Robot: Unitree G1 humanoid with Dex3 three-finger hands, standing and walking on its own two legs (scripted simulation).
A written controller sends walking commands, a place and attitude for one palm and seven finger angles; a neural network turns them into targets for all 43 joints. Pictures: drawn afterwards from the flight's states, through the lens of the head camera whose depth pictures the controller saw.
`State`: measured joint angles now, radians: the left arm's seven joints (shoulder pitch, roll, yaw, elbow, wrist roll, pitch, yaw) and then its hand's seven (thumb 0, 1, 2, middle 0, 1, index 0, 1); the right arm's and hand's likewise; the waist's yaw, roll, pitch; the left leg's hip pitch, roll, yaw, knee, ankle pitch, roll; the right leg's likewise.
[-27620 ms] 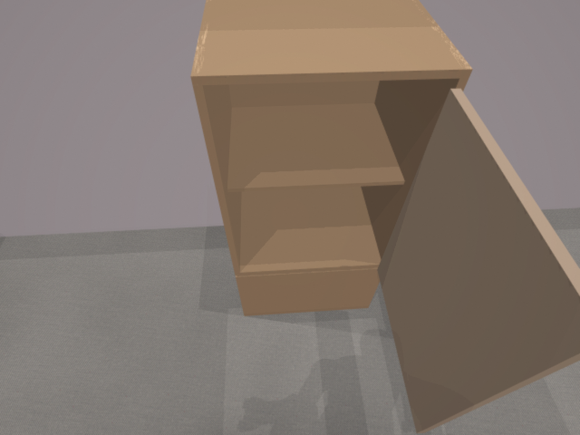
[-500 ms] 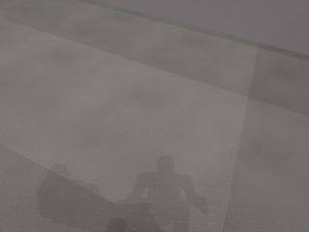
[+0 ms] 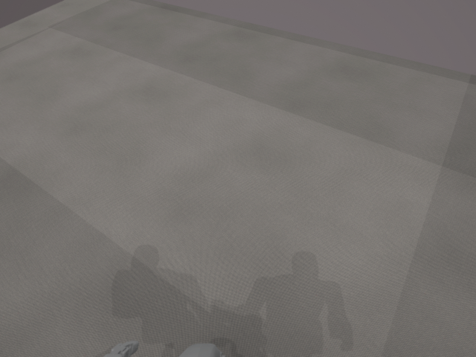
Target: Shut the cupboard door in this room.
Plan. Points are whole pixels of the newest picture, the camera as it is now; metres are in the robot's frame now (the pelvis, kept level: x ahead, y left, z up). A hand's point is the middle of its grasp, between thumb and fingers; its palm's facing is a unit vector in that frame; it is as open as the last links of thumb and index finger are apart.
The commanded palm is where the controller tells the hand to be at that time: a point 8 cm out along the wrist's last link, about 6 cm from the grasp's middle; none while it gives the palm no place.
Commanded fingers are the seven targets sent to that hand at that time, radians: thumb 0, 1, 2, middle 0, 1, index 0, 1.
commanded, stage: turn or walk to find it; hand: left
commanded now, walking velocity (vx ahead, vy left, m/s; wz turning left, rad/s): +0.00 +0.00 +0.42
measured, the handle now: out of the picture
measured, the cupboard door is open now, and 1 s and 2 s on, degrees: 59 56 52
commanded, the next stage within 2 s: none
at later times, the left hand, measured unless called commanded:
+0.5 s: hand out of the picture -0.01 +0.25 -0.16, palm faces +0.27 -0.92 -0.28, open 7.4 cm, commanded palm none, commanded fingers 0.00 0.90 0.90 -0.20 -0.30 -0.20 -0.30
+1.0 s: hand out of the picture -0.04 +0.19 -0.17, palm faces +0.55 -0.80 -0.24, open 7.1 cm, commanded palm none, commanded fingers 0.00 0.90 0.90 -0.20 -0.30 -0.20 -0.30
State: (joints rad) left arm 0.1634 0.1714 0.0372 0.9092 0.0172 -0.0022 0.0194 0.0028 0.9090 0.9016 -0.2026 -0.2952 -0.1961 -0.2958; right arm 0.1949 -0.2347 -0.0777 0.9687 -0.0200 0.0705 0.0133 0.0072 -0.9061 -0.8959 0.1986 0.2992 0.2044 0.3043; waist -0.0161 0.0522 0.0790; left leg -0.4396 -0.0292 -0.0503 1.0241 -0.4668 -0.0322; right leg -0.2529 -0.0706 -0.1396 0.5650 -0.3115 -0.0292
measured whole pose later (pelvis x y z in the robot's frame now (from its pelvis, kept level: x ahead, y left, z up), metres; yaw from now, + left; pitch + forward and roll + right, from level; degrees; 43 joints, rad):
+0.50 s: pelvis -0.01 +0.02 +0.00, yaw +13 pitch +0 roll +0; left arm 0.21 0.26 0.07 0.97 0.01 0.06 0.01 0.01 0.91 0.90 -0.20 -0.29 -0.19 -0.30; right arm 0.15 -0.20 -0.04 0.94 -0.03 0.03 0.00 0.00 -0.91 -0.90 0.20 0.30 0.20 0.30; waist 0.02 -0.01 0.07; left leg -0.24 0.01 0.00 0.49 -0.26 0.00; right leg -0.43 -0.09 -0.07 0.95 -0.46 0.07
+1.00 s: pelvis -0.02 +0.00 +0.00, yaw +27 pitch +1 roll +1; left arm 0.22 0.12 0.10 0.91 0.02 0.02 0.06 0.00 0.97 0.90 -0.20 -0.30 -0.20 -0.30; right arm 0.17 -0.23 -0.07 0.95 -0.01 0.05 0.02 0.01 -0.91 -0.90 0.19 0.30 0.20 0.30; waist 0.02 0.00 0.08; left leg -0.25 0.02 0.08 0.57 -0.32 -0.05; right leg -0.26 -0.16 -0.26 0.58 -0.31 0.01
